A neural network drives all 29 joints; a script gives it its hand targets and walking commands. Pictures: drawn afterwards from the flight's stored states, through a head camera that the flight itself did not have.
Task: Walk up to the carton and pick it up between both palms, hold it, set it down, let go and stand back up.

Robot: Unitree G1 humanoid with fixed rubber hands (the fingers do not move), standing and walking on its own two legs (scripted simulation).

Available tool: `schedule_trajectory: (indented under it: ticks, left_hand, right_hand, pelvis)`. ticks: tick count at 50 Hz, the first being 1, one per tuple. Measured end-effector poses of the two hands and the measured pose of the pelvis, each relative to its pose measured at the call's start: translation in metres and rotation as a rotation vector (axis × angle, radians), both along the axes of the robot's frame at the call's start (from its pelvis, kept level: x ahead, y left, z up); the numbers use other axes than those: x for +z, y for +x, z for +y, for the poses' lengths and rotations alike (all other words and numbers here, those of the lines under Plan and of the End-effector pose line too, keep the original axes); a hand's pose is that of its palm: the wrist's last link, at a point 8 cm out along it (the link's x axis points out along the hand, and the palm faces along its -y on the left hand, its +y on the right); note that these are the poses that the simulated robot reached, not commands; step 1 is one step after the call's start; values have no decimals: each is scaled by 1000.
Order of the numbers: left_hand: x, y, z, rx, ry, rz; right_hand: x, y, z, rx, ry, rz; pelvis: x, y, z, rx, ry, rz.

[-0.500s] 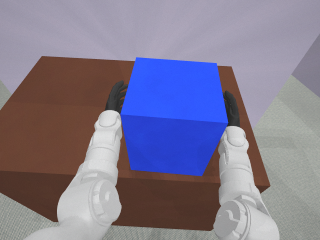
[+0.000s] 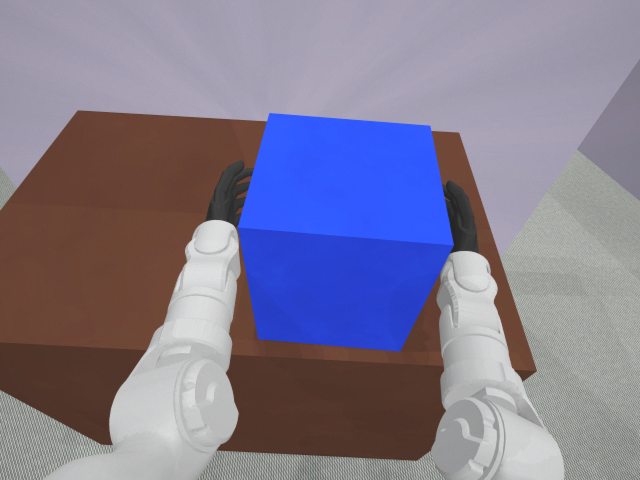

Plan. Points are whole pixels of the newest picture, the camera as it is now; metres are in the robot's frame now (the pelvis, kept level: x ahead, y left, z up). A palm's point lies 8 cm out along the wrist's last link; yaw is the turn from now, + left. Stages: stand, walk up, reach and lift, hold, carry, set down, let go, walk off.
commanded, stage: set down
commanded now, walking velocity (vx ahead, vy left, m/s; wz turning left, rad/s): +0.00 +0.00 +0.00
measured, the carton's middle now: (338, 239) +0.43 -0.01 +0.06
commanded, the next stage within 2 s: none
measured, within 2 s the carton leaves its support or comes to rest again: neither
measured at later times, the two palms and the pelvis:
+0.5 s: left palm (201, 200) +0.45 +0.17 +0.11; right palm (468, 217) +0.44 -0.18 +0.10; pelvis -0.01 -0.01 -0.02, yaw +0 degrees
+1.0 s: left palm (188, 157) +0.44 +0.17 +0.19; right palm (508, 185) +0.43 -0.20 +0.17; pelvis -0.04 -0.02 -0.02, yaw +1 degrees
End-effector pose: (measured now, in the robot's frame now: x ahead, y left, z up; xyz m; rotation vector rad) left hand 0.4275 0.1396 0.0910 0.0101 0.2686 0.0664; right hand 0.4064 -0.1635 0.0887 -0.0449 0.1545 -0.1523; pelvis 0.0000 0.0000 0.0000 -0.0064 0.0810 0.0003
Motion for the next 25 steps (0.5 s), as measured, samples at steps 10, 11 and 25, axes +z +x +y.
schedule_trajectory:
  ticks: [10, 11, 25]
  left_hand:
    - [-15, 18, 0, 8, 56, 81]
    - [-15, 20, 1, 12, 55, 82]
    - [18, 18, 29, 64, 41, 17]
  right_hand:
    - [-21, 18, -1, 27, 35, 132]
    - [-21, 20, -1, 31, 33, 136]
    - [16, 34, -15, -6, 44, 94]
  pelvis:
    - [-7, -8, -3, -29, -5, 154]
    - [-9, -9, -3, -30, -6, 176]
    - [-16, -14, -9, 4, -25, 227]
